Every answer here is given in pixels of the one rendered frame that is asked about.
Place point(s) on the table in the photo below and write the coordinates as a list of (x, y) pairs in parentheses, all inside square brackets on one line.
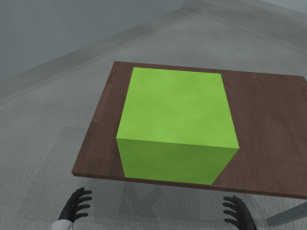
[(269, 114)]

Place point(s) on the right robot hand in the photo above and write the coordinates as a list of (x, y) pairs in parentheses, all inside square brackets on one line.
[(244, 219)]

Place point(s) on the carton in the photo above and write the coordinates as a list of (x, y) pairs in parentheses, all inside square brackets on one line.
[(176, 126)]

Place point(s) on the left robot hand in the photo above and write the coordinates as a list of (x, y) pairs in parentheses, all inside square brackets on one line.
[(71, 207)]

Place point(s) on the left robot forearm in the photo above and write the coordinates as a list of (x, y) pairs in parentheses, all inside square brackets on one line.
[(62, 224)]

